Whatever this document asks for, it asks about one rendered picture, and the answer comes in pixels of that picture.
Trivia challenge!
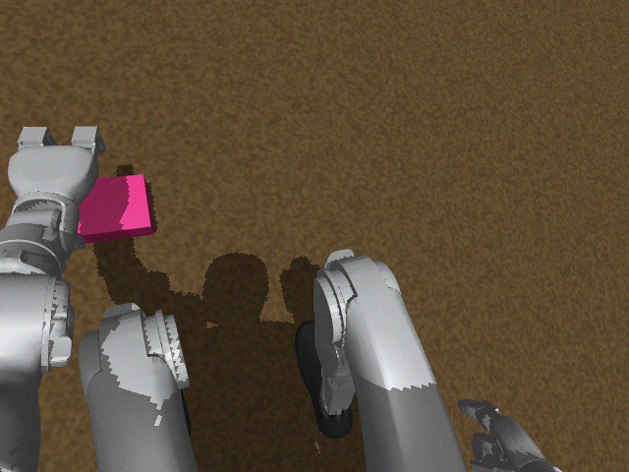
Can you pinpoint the right robot foot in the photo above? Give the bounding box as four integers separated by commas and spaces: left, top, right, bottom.
295, 321, 353, 439

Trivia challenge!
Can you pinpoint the left robot arm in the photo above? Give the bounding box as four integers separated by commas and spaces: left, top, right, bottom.
0, 192, 80, 472

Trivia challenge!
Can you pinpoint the carton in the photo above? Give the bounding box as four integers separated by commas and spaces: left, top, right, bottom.
78, 174, 154, 244

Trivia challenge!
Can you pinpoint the right robot hand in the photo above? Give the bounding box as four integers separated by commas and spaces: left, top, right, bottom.
457, 399, 546, 472

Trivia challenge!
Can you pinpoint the left robot hand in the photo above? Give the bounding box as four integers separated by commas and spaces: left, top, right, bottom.
8, 126, 105, 250

